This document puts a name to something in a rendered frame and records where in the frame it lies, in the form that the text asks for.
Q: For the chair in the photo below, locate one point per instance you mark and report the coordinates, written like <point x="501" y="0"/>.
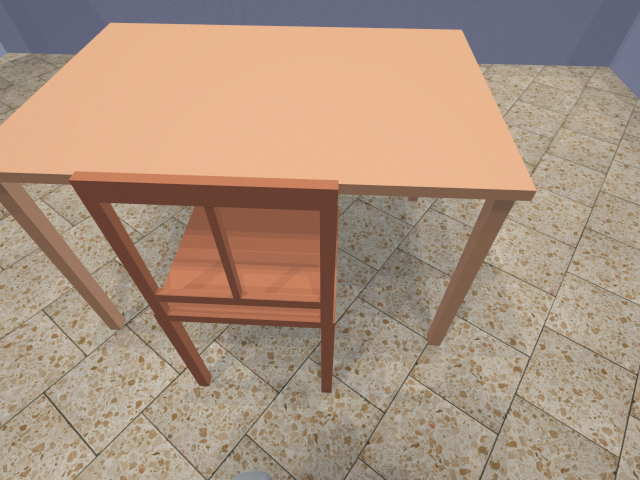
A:
<point x="256" y="251"/>

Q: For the table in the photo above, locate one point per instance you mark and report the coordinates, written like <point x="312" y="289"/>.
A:
<point x="386" y="111"/>

